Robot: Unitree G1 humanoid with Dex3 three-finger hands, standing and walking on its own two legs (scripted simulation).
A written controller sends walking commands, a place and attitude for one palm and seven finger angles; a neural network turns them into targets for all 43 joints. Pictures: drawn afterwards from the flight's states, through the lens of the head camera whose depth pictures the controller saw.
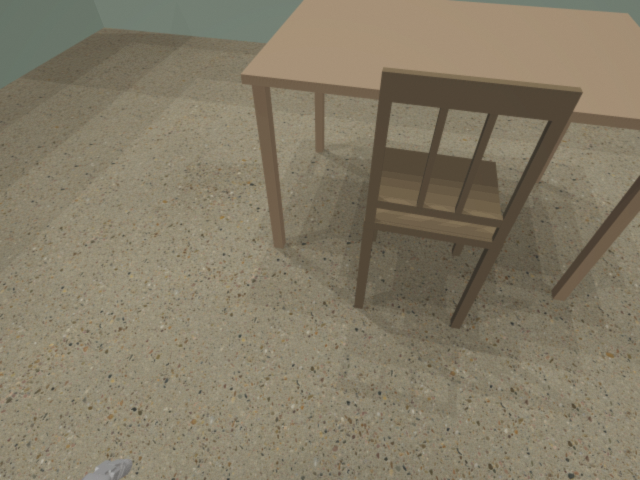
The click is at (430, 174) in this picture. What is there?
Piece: chair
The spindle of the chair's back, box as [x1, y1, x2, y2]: [417, 108, 448, 207]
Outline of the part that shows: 448,109 440,108 417,200 417,206 422,207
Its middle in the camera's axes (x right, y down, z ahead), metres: +0.26 -0.18 +0.92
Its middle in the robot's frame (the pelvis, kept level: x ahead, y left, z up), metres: +0.82 -0.22 -0.08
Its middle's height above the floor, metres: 0.69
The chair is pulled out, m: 0.00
